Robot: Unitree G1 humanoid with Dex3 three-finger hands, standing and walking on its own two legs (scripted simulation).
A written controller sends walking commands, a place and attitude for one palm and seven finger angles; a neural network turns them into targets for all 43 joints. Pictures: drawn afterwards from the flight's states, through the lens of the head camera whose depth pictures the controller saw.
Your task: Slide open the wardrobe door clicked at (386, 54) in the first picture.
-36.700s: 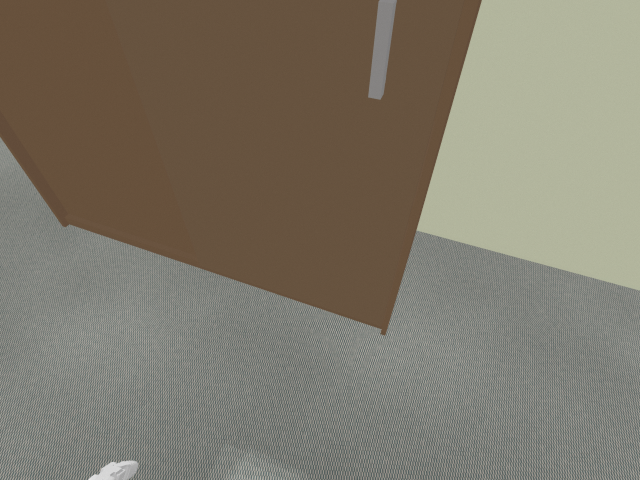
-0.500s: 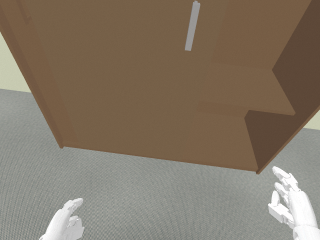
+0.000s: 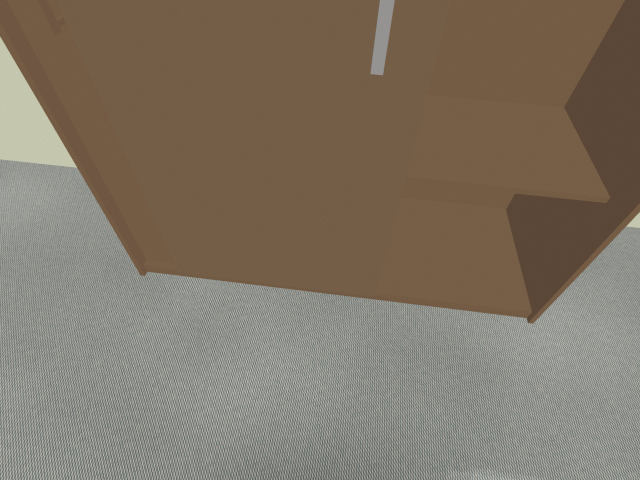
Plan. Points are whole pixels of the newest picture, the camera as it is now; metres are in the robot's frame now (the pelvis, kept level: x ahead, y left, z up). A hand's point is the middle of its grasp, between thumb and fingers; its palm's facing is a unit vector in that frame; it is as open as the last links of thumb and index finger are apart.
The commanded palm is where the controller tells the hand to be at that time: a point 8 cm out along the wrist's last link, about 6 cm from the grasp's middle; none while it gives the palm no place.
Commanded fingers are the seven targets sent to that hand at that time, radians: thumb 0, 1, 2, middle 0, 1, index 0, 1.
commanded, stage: let the arm hang, fingers relaxed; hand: right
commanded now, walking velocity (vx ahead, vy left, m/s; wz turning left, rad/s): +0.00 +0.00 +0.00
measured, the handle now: (383, 22) +0.79 -0.06 +0.20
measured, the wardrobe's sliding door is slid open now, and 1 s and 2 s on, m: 0.56 0.56 0.56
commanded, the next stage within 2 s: look to check the result in 0.48 s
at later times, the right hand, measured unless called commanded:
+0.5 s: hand out of the picture +0.09 -0.22 -0.16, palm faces -0.04 +0.96 -0.26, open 7.3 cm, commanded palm none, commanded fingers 0.00 -0.90 -0.90 0.20 0.30 0.20 0.30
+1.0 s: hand out of the picture +0.11 -0.25 -0.15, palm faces -0.03 +0.94 -0.33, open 7.3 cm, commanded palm none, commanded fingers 0.00 -0.90 -0.90 0.20 0.30 0.20 0.30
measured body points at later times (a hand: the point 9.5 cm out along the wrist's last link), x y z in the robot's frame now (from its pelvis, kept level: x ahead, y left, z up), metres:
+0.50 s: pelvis +0.01 -0.01 +0.00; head +0.02 -0.01 +0.45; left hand +0.07 +0.27 -0.14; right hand +0.10 -0.27 -0.14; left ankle +0.02 +0.12 -0.74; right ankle +0.03 -0.09 -0.74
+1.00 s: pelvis +0.04 +0.00 +0.01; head +0.05 +0.00 +0.46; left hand +0.12 +0.29 -0.13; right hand +0.11 -0.30 -0.13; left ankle +0.02 +0.12 -0.74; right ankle +0.03 -0.09 -0.74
